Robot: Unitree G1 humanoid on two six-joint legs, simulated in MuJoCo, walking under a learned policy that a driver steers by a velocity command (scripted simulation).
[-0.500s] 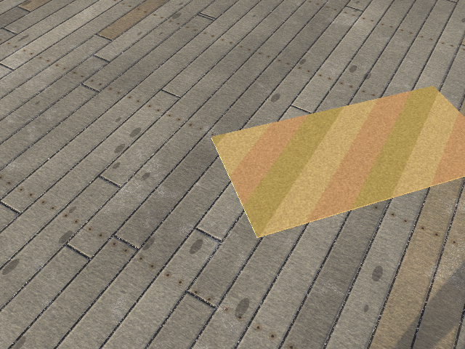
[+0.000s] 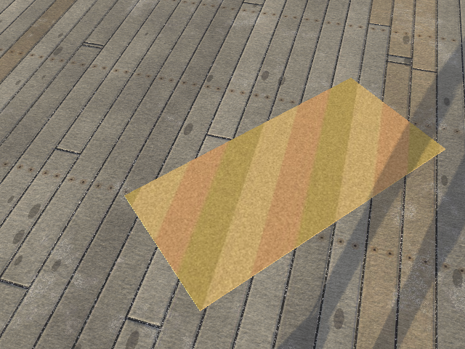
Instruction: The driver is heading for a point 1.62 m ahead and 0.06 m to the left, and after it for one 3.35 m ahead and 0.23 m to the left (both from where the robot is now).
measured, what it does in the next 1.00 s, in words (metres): walks ahead: left foot, then right foot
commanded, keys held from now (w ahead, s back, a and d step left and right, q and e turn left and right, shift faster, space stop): w+e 0.04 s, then w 0.96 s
